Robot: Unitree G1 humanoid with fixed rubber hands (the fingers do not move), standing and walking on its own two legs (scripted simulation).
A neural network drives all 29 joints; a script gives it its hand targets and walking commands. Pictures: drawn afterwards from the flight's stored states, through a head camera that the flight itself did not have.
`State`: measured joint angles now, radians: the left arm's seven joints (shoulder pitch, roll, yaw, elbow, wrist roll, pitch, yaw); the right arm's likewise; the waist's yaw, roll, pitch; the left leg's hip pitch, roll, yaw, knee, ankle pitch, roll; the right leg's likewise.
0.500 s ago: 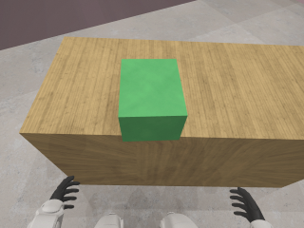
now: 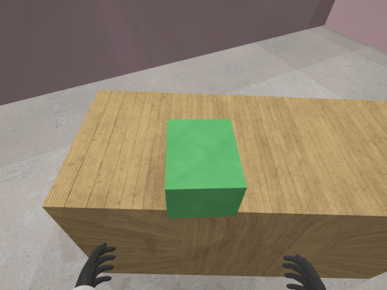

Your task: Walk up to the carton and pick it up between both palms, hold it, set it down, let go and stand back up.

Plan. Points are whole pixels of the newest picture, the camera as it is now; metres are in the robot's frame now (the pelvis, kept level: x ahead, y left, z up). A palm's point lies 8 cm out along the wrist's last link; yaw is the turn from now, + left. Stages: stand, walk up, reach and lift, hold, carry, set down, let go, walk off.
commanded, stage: reach and lift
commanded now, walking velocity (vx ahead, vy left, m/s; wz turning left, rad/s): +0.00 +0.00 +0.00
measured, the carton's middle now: (200, 166) +0.44 -0.02 -0.05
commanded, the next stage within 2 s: none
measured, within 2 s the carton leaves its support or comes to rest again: neither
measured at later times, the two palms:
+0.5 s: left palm (102, 275) +0.17 +0.18 -0.04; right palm (312, 272) +0.17 -0.24 -0.03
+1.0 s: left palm (112, 234) +0.24 +0.17 -0.01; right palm (298, 228) +0.25 -0.22 +0.00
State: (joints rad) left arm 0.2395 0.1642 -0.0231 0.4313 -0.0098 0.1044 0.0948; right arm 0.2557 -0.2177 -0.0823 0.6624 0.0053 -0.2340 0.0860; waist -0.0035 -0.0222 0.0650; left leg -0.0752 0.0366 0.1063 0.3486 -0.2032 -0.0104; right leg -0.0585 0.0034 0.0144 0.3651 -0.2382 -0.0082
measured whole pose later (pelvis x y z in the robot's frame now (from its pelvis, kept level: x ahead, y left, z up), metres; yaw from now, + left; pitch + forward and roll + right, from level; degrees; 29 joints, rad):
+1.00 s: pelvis +0.01 -0.02 +0.00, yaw +1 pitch -2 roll +1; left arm 0.09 0.11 -0.07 0.37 -0.07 -0.13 0.14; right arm 0.06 -0.18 0.01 0.49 0.19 -0.26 0.00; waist 0.01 -0.04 0.03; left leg -0.10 0.05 0.08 0.33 -0.19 -0.03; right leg -0.08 0.02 -0.01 0.36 -0.24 -0.03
